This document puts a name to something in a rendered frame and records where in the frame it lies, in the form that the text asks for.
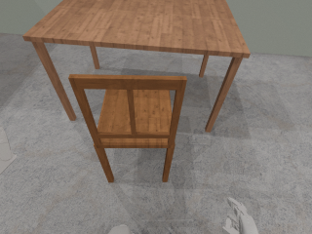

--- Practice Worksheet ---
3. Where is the table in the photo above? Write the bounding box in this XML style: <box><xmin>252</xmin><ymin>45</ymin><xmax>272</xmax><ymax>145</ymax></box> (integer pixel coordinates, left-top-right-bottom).
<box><xmin>22</xmin><ymin>0</ymin><xmax>251</xmax><ymax>133</ymax></box>

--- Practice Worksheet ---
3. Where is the left robot hand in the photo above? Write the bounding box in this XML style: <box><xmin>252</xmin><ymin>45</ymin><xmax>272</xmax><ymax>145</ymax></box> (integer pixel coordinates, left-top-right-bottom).
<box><xmin>0</xmin><ymin>125</ymin><xmax>17</xmax><ymax>175</ymax></box>

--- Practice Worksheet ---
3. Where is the right robot hand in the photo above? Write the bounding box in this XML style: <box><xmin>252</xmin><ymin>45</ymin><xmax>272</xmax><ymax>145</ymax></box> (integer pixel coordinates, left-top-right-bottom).
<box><xmin>222</xmin><ymin>197</ymin><xmax>259</xmax><ymax>234</ymax></box>

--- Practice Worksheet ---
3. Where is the chair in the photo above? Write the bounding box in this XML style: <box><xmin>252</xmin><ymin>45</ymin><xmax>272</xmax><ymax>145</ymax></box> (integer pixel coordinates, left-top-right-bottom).
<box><xmin>68</xmin><ymin>74</ymin><xmax>187</xmax><ymax>183</ymax></box>

